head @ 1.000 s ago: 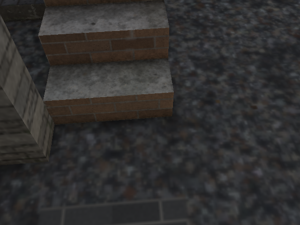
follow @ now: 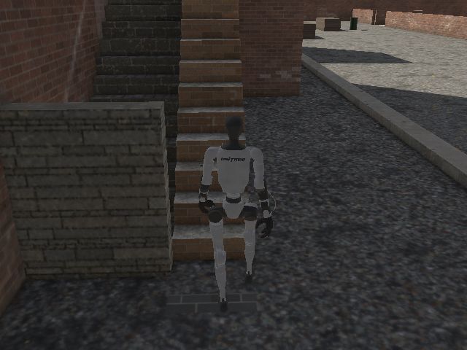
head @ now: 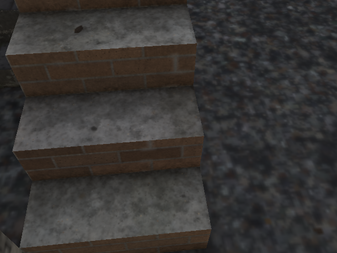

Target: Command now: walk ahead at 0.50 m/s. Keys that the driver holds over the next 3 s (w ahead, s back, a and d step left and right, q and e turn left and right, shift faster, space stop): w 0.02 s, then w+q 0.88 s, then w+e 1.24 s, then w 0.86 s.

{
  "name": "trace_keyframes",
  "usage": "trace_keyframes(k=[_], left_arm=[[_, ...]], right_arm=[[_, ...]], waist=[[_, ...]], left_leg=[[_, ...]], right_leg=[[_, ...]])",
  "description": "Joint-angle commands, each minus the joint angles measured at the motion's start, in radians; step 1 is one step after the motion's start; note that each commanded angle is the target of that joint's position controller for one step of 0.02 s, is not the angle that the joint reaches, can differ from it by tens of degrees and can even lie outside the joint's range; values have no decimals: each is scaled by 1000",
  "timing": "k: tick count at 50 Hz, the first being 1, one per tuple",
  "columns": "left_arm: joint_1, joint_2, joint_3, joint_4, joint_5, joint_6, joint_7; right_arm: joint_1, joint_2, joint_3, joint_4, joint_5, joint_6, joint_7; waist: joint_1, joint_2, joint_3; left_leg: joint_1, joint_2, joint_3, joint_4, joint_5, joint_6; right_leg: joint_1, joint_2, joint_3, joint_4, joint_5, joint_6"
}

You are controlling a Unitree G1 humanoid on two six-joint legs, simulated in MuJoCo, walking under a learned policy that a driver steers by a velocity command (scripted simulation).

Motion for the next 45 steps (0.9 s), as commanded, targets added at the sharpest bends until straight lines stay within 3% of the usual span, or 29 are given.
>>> trace_keyframes(k=[1,2,3,4,5,6,7,8,10,14,19,20,21,24,26,27,28,29,30,31,32,33,34,37,39,41,43,44,45], left_arm=[[-15,68,14,-52,4,-22,11],[47,81,21,-35,6,-29,18],[179,97,31,9,11,-41,24],[325,147,47,41,28,-51,33],[450,266,78,52,50,-51,40],[443,253,86,54,13,-33,23],[328,192,71,26,-3,-23,12],[215,120,51,-4,-5,-27,8],[182,71,32,5,-5,-41,18],[241,103,31,16,-5,-65,34],[278,127,30,8,-1,-58,46],[293,123,31,7,15,-52,45],[307,126,31,8,16,-51,44],[293,142,31,-9,9,-45,41],[279,179,39,-30,5,-41,40],[258,198,46,-38,-3,-32,40],[207,200,51,-52,-18,-21,40],[120,185,52,-76,-41,-10,36],[140,89,35,-111,-14,-12,32],[246,11,4,-130,6,-11,37],[263,20,1,-134,17,-15,39],[202,49,8,-164,23,-21,33],[139,52,7,-192,26,-20,27],[83,21,-13,-274,29,9,16],[31,-29,-31,-330,19,22,33],[-56,-36,-45,-400,22,23,42],[-163,-74,-66,-472,32,10,49],[-182,-75,-73,-493,34,7,48],[-238,-103,-83,-536,48,9,48]], right_arm=[[14,-147,-23,-28,-5,-5,-13],[3,-145,-21,-27,-4,-2,-14],[-22,-146,-17,-33,2,2,-9],[-26,-137,-6,-47,12,1,-4],[51,-44,18,-77,48,3,1],[66,-101,-4,-52,40,12,-11],[15,-140,-21,-52,15,19,-8],[-43,-109,-17,-66,6,24,-2],[-75,-85,-21,-77,-9,45,6],[-110,-66,-29,-94,-6,62,20],[-291,-64,-21,-155,-4,70,26],[-242,-41,-12,-140,-4,85,17],[-268,-53,-11,-153,-6,90,15],[-318,-52,-5,-198,-13,97,4],[-249,-78,-17,-188,-7,92,-6],[-193,-87,-24,-184,-6,86,-6],[-120,-94,-32,-179,-7,73,-7],[-14,-107,-45,-151,-17,56,-5],[-27,-242,-78,-127,-27,51,-7],[-13,-302,-86,-141,-8,51,5],[-60,-271,-87,-174,8,62,6],[-122,-213,-70,-191,14,74,8],[-155,-182,-55,-197,1,82,9],[-131,-179,-40,-178,-12,70,-1],[-39,-199,-44,-144,-19,55,1],[-2,-189,-33,-130,-16,52,-6],[62,-173,-22,-98,-20,49,-10],[51,-176,-19,-101,-17,47,-15],[62,-173,-21,-95,-14,53,-24]], waist=[[55,106,26],[82,105,-5],[141,80,-68],[191,41,-160],[183,-165,-292],[180,-171,-327],[122,-66,-201],[93,-6,-92],[47,-6,-13],[25,-11,-48],[59,-39,-29],[49,-75,-80],[56,-67,-71],[40,-43,-55],[24,-79,-110],[2,-105,-140],[-45,-109,-156],[-133,-49,-141],[-57,234,-57],[25,226,-94],[35,166,-114],[61,107,-49],[68,69,-22],[83,12,-20],[44,69,-56],[29,57,-18],[-6,93,15],[3,69,23],[-3,73,22]], left_leg=[[14,310,-104,101,812,100],[14,304,-112,191,916,92],[-19,270,-101,343,939,74],[-191,236,-98,532,726,60],[-520,101,-15,883,198,15],[-629,31,-72,1082,-246,27],[-660,97,-139,1129,-162,44],[-646,136,-145,1088,-71,32],[-574,178,-148,990,-12,11],[-584,168,-120,957,90,-18],[-660,175,-71,754,200,-38],[-595,149,-5,845,145,-28],[-603,163,-7,842,128,-19],[-522,139,22,769,48,21],[-418,61,59,675,-3,44],[-382,44,61,598,-12,57],[-311,37,63,463,49,72],[-199,28,44,228,220,94],[-38,217,-250,264,824,157],[-46,385,-499,240,1141,306],[-146,426,-520,166,795,372],[-226,378,-506,123,481,341],[-237,336,-488,128,348,299],[-285,259,-432,169,285,228],[-222,278,-480,155,236,252],[-199,272,-497,126,65,229],[-132,293,-540,105,-69,215],[-155,276,-525,85,-95,198],[-195,260,-534,73,-34,192]], right_leg=[[65,49,-25,-60,-95,-39],[154,75,-31,-99,-118,-57],[313,94,-38,-178,-63,-77],[575,7,56,-169,-5,-103],[879,-287,416,-181,68,-208],[850,-356,585,-285,15,-258],[703,-318,486,-326,-160,-221],[532,-279,373,-395,-130,-186],[381,-207,203,-454,6,-116],[384,-180,23,-428,321,-101],[432,-168,-75,-403,348,-74],[425,-184,-108,-351,399,-84],[415,-195,-115,-335,386,-95],[401,-218,-159,-253,589,-84],[456,-211,-187,-99,906,-77],[486,-219,-188,15,929,-81],[465,-215,-193,169,891,-80],[362,-169,-205,431,651,-47],[-28,3,-189,834,-332,17],[-185,65,-21,1071,-384,42],[-190,36,38,1133,-324,64],[-265,26,38,1175,-317,65],[-377,27,26,1273,-335,50],[-512,22,27,1352,-324,34],[-680,59,2,1625,-419,16],[-819,41,27,1630,-475,7],[-1008,26,35,1748,-544,-5],[-1005,21,27,1686,-532,-5],[-992,15,47,1680,-536,-14]])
